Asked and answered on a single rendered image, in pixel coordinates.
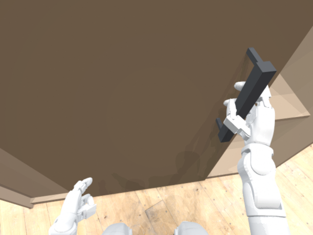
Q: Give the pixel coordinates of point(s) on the robot thigh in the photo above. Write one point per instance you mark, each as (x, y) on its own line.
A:
(118, 229)
(190, 228)

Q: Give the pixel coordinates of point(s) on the wardrobe door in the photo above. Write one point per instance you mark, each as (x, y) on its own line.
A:
(127, 92)
(21, 178)

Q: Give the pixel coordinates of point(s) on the left robot thigh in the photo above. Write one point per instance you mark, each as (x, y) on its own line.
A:
(118, 229)

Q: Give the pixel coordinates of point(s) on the robot left hand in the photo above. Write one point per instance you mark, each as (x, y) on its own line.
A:
(76, 203)

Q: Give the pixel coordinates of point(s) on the right robot forearm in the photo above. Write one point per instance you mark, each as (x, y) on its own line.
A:
(263, 202)

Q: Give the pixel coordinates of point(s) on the handle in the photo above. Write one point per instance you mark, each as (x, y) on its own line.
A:
(255, 84)

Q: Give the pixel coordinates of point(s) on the left robot forearm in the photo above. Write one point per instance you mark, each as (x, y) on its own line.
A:
(64, 224)

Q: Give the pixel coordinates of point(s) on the robot right hand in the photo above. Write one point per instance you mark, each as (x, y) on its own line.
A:
(261, 119)

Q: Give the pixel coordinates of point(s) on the right robot thigh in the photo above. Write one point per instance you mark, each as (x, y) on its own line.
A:
(190, 228)

